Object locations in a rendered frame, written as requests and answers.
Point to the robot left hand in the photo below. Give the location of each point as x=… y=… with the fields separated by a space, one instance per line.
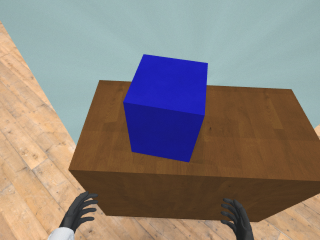
x=72 y=218

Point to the robot right hand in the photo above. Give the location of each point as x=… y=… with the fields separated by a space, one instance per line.
x=241 y=226

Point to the pedestal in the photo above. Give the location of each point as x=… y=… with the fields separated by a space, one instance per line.
x=255 y=145

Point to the robot left forearm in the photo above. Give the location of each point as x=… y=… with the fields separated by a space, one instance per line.
x=62 y=233

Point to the carton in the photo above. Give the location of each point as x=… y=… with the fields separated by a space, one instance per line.
x=165 y=106

